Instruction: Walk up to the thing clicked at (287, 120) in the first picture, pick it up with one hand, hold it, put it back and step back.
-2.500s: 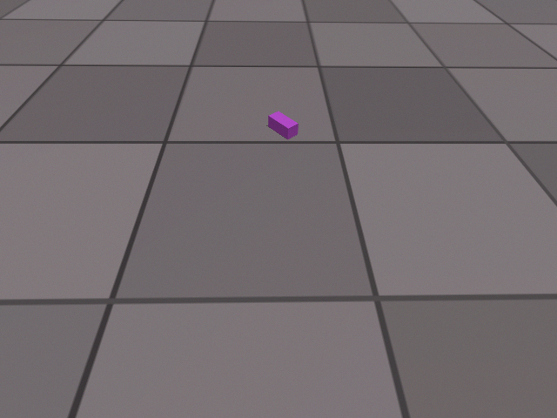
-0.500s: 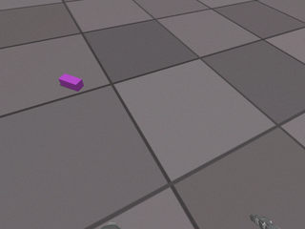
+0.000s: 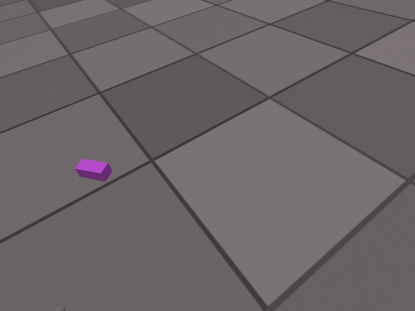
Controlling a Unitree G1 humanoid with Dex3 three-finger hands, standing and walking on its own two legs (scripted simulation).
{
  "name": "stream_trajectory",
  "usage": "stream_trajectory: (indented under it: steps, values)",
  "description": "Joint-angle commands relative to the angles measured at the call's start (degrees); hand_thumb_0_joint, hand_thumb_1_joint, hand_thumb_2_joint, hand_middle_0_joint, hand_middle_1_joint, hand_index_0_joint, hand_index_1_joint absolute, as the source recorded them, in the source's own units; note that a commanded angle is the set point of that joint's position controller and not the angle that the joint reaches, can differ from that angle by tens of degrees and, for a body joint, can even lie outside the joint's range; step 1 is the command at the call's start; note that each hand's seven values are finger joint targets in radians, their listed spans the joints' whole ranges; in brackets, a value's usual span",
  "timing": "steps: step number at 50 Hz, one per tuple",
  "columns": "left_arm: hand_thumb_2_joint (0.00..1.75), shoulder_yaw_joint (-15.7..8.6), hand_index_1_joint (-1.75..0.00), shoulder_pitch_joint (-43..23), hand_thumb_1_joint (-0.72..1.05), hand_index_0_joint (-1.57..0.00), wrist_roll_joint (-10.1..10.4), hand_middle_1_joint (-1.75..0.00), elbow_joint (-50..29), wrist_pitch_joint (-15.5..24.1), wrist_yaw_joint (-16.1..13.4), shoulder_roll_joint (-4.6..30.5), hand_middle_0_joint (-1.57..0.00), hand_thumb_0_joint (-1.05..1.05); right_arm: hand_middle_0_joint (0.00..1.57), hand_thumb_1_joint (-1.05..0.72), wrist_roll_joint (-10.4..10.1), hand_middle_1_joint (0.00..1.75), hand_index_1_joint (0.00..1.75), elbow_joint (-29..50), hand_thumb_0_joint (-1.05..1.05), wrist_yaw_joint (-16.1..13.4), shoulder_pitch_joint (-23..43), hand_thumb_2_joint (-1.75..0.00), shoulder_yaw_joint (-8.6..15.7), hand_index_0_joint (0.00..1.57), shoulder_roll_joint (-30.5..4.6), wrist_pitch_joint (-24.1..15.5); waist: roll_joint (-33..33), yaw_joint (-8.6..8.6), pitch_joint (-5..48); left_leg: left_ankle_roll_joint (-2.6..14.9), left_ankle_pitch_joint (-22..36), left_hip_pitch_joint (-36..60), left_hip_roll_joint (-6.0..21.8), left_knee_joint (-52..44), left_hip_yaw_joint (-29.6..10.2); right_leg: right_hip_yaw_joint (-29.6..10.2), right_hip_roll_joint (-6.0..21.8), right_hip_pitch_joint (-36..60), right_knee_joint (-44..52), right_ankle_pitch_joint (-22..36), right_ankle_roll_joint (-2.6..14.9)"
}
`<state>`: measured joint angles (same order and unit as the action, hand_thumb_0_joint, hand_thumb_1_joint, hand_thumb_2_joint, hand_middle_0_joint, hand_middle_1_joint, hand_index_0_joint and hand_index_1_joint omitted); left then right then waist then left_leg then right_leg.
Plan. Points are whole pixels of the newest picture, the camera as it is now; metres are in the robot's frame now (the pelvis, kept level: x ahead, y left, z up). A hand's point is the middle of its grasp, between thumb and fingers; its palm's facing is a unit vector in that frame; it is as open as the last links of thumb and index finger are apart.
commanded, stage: walk up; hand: left
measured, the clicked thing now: (94, 169) +1.11 +0.76 -0.71
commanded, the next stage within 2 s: none
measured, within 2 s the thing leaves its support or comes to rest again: neither
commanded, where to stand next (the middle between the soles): +0.61 +0.54 m, yaw -12 degrees
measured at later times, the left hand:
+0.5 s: hand (10, 292) +0.24 +0.48 -0.13, palm faces -0.12 -0.87 -0.49, open 7.4 cm
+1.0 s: hand out of the picture +0.38 +0.57 -0.09, palm faces -0.10 -0.81 -0.57, open 7.4 cm
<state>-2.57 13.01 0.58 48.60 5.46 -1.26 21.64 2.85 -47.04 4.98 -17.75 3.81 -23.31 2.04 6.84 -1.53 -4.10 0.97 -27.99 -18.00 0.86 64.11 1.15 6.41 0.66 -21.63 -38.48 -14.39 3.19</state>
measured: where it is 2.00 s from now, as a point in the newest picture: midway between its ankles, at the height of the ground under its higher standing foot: (104, 266)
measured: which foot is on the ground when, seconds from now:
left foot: up 0.00-0.32, down 0.34-0.74, up 0.76-1.00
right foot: down 0.00-0.36, up 0.38-0.72, down 0.74-1.00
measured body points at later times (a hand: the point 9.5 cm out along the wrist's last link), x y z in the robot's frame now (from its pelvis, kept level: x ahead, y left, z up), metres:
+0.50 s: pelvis +0.17 +0.17 +0.01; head +0.20 +0.18 +0.45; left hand +0.24 +0.52 -0.10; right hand +0.23 -0.16 -0.09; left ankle +0.20 +0.28 -0.72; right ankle +0.14 +0.01 -0.64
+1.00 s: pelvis +0.28 +0.27 +0.00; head +0.29 +0.22 +0.45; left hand +0.39 +0.61 -0.05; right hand +0.32 -0.06 -0.14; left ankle +0.35 +0.46 -0.65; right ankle +0.32 +0.13 -0.72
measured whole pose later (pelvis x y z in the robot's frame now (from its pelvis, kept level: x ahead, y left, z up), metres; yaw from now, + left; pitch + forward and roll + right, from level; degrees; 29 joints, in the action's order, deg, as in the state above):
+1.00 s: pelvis +0.28 +0.27 +0.00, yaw -8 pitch -4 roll -1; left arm -2.9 18.0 -1.2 49.9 5.6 -3.5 22.8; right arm 3.0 -45.0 5.6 -15.6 6.3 -26.6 4.6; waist 8.9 -0.3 -5.3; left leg -1.0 -19.5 -31.1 5.7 65.0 -7.5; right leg 4.3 3.7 -18.4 -36.8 -14.8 0.4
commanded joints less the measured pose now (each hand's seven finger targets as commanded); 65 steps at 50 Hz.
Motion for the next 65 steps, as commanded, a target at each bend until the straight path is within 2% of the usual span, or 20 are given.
stream_trajectory:
  steps: [1, 12, 16, 17, 18, 20, 23, 26, 29, 34, 36, 37, 38, 40, 44, 54, 58, 60, 61, 65]
  values:
    - [0.90, -5.6, -0.30, 5.9, 0.90, -0.20, 0.2, -0.30, -1.9, 1.5, -2.2, 19.2, -0.20, 0.00, 0.20, -0.90, -1.1, 0.30, 0.30, 4.6, 0.00, -0.5, -1.5, -0.90, 4.6, 0.20, -13.5, -1.4, -10.8, 1.15, 1.7, -0.67, 8.0, -15.9, 5.6, 2.8, -7.3, -23.9, 15.5, 11.2, 21.7, 0.7, 6.42]
    - [0.90, -6.5, -0.30, 8.3, 0.90, -0.20, -2.1, -0.30, -2.0, 2.8, -2.2, 23.3, -0.20, 0.00, 0.20, -0.90, 0.4, 0.30, 0.30, 8.3, 0.00, 2.6, 10.2, -0.90, 6.0, 0.20, -12.0, -0.8, -15.0, 2.67, 1.2, -1.63, 13.2, -10.3, 8.8, -17.5, -2.8, -14.6, 13.8, 2.2, 17.1, -4.9, 8.71]
    - [0.90, -5.9, -0.30, 1.7, 0.90, -0.20, -2.0, -0.30, -2.8, 1.7, -2.6, 23.0, -0.20, 0.00, 0.20, -0.90, 0.5, 0.30, 0.30, 4.7, 0.00, 2.1, 0.3, -0.90, 7.5, 0.20, -13.5, -1.4, -11.9, -5.46, 6.0, 0.72, 9.9, 8.8, 4.3, -27.4, 2.7, -10.8, 12.9, -6.3, 3.9, 0.3, 6.05]
    - [0.90, -4.4, -0.30, 4.6, 0.90, -0.20, -2.2, -0.30, -2.4, 1.3, -2.7, 18.3, -0.20, 0.00, 0.20, -0.90, 0.8, 0.30, 0.30, 2.0, 0.00, 1.5, -7.4, -0.90, 8.6, 0.20, -16.2, -1.8, 0.3, -8.33, 10.1, 1.61, 7.2, 18.5, 2.7, -31.7, 0.4, -6.1, 8.4, -9.2, -13.4, 3.6, 3.14]
    - [0.90, -2.1, -0.30, 8.5, 0.90, -0.20, -1.4, -0.30, -2.4, 1.1, -2.6, 11.7, -0.20, 0.00, 0.20, -0.90, 1.5, 0.30, 0.30, 2.2, 0.00, 0.6, -9.8, -0.90, 9.6, 0.20, -20.5, -2.4, 16.7, -8.65, 8.1, 3.27, 1.4, 21.1, 13.2, -42.2, -16.9, -5.2, -1.1, -20.4, -28.2, -14.4, -0.07]
    - [0.90, -2.7, -0.30, 8.8, 0.90, -0.20, -0.7, -0.30, -0.1, 0.5, -4.1, 16.3, -0.20, 0.00, 0.20, -0.90, -1.3, 0.30, 0.30, 4.6, 0.00, -0.4, -1.7, -0.90, 9.9, 0.20, -24.2, -2.5, 14.1, -4.26, 6.6, 11.24, -2.0, 17.5, 23.0, -49.0, -35.3, -9.3, 0.3, -24.7, -36.0, -17.1, 0.70]
    - [0.90, -3.3, -0.30, 8.9, 0.90, -0.20, 0.9, -0.30, 2.8, 0.5, -3.0, 17.9, -0.20, 0.00, 0.20, -0.90, -0.7, 0.30, 0.30, 6.2, 0.00, -1.5, 1.8, -0.90, 6.8, 0.20, -15.4, -3.0, 4.0, -1.56, 1.6, 5.80, 25.2, 10.5, 14.3, -42.1, -12.9, -11.2, 2.9, -18.5, -29.5, -7.8, 0.11]
    - [0.90, -2.8, -0.30, 10.1, 0.90, -0.20, 1.0, -0.30, 3.2, 0.3, -2.5, 15.5, -0.20, 0.00, 0.20, -0.90, -1.1, 0.30, 0.30, 6.2, 0.00, -1.7, 1.5, -0.90, 6.2, 0.20, -14.5, -3.5, 5.1, -0.74, 2.9, 8.68, 40.0, 13.6, 12.9, -39.2, -7.1, -7.6, 2.3, -14.3, -21.0, -6.6, -1.37]
    - [0.90, -2.7, -0.30, 6.6, 0.90, -0.20, 0.9, -0.30, 1.3, 0.4, -2.4, 14.2, -0.20, 0.00, 0.20, -0.90, -0.1, 0.30, 0.30, 8.0, 0.00, -1.6, 1.8, -0.90, 5.4, 0.20, -12.7, -3.1, 3.7, -1.43, 1.8, 11.56, 44.1, 10.7, 13.2, -40.5, -3.6, -2.7, 2.1, -9.6, -10.2, -4.7, -1.80]
    - [0.90, -3.8, -0.30, 10.2, 0.90, -0.20, 0.3, -0.30, 1.7, 0.1, -2.7, 13.9, -0.20, 0.00, 0.20, -0.90, 0.5, 0.30, 0.30, 10.6, 0.00, -1.0, 5.5, -0.90, 5.1, 0.20, -12.1, -1.4, 0.2, 2.01, 3.1, 7.66, 29.2, 0.0, 10.3, -35.7, -1.3, -0.4, -0.4, 9.3, 1.9, 6.8, -0.66]
    - [0.90, -6.1, -0.30, 20.2, 0.90, -0.20, -0.6, -0.30, 3.8, 0.1, -3.8, 18.8, -0.20, 0.00, 0.20, -0.90, -0.1, 0.30, 0.30, 12.2, 0.00, -0.8, 6.6, -0.90, 4.0, 0.20, -9.3, -1.3, -9.6, 8.06, 8.2, 2.71, 26.4, -10.1, 6.3, -18.2, 2.6, -8.1, 3.8, 27.5, 10.1, 6.2, 2.14]
    - [0.90, -7.1, -0.30, 22.0, 0.90, -0.20, -1.1, -0.30, 2.8, 0.3, -4.5, 21.8, -0.20, 0.00, 0.20, -0.90, -0.4, 0.30, 0.30, 11.7, 0.00, -0.8, 1.7, -0.90, 3.2, 0.20, -6.9, -1.1, -19.9, 8.05, 11.1, -0.54, -1.5, -19.5, -0.3, -5.0, 2.5, -30.6, 18.0, 34.0, 16.6, 2.0, 6.71]
    - [0.90, -6.5, -0.30, 16.4, 0.90, -0.20, -1.2, -0.30, -0.1, 0.2, -4.8, 22.5, -0.20, 0.00, 0.20, -0.90, 0.0, 0.30, 0.30, 10.0, 0.00, -1.1, -2.2, -0.90, 4.1, 0.20, -10.5, 0.1, -12.4, 4.93, 10.8, -2.19, -4.9, -21.0, 0.1, 3.9, -6.2, -42.6, 25.8, 28.2, 19.7, -9.4, 10.54]
    - [0.90, -6.2, -0.30, 7.5, 0.90, -0.20, -0.2, -0.30, -2.5, 0.1, -5.6, 21.9, -0.20, 0.00, 0.20, -0.90, 0.8, 0.30, 0.30, 8.6, 0.00, -1.4, -1.2, -0.90, 5.7, 0.20, -15.3, 1.4, -8.5, 3.22, 4.3, -2.53, -2.9, -22.5, 4.2, 9.9, -7.8, -43.2, 27.3, 16.1, 23.9, -24.2, 15.54]
    - [0.90, -5.3, -0.30, 4.9, 0.90, -0.20, -1.2, -0.30, -2.1, 1.2, -4.5, 19.3, -0.20, 0.00, 0.20, -0.90, 0.0, 0.30, 0.30, 5.6, 0.00, -0.3, -2.6, -0.90, 5.9, 0.20, -14.0, 1.5, -10.1, 0.54, -1.3, -1.28, 6.7, -15.7, 3.6, 5.9, -9.8, -20.9, 15.4, 3.0, 21.1, -12.8, 7.23]
    - [0.90, -7.3, -0.30, 4.9, 0.90, -0.20, -2.8, -0.30, -2.0, 1.5, -3.4, 24.6, -0.20, 0.00, 0.20, -0.90, 0.5, 0.30, 0.30, 6.7, 0.00, 1.5, 3.1, -0.90, 6.4, 0.20, -13.3, 1.5, -18.3, 1.65, 1.2, -1.69, 5.3, -7.8, 7.6, -13.8, -1.8, -13.0, 13.7, -3.0, 15.0, -16.4, 7.90]
    - [0.90, -5.9, -0.30, 0.8, 0.90, -0.20, -3.2, -0.30, -2.0, -0.3, -3.8, 20.5, -0.20, 0.00, 0.20, -0.90, 0.9, 0.30, 0.30, 1.2, 0.00, 0.3, -11.1, -0.90, 8.1, 0.20, -15.0, 0.6, -5.5, -7.08, 7.4, 0.16, 2.3, 13.7, 1.6, -26.7, 2.2, -7.3, 9.5, -14.1, -7.5, -17.6, 3.56]
    - [0.90, -3.0, -0.30, 4.3, 0.90, -0.20, -1.3, -0.30, -2.3, -1.1, -4.2, 12.7, -0.20, 0.00, 0.20, -0.90, 1.1, 0.30, 0.30, 4.1, 0.00, -0.7, -7.9, -0.90, 8.9, 0.20, -22.9, -0.6, 17.9, -5.67, 1.6, 4.16, -19.2, 8.7, 18.0, -51.2, -33.2, -3.8, -4.2, -30.0, -33.8, -21.6, -1.21]
    - [0.90, -3.5, -0.30, 1.9, 0.90, -0.20, -1.5, -0.30, -1.4, -0.5, -4.8, 16.8, -0.20, 0.00, 0.20, -0.90, -0.4, 0.30, 0.30, 4.5, 0.00, -0.9, -3.0, -0.90, 9.3, 0.20, -26.2, -0.6, 14.7, -3.97, -1.2, 10.58, -26.0, 3.2, 21.7, -55.4, -41.1, -8.5, 0.3, -26.9, -36.5, -19.2, 0.63]
    - [0.90, -4.3, -0.30, 7.9, 0.90, -0.20, 0.3, -0.30, 4.5, 0.2, -3.4, 19.2, -0.20, 0.00, 0.20, -0.90, -0.1, 0.30, 0.30, 5.7, 0.00, -2.0, 1.5, -0.90, 5.9, 0.20, -16.9, -1.8, 7.2, -0.16, -4.6, 9.73, 0.2, 2.4, 12.5, -42.3, -16.9, -7.5, 4.1, -21.2, -28.0, -9.5, -0.42]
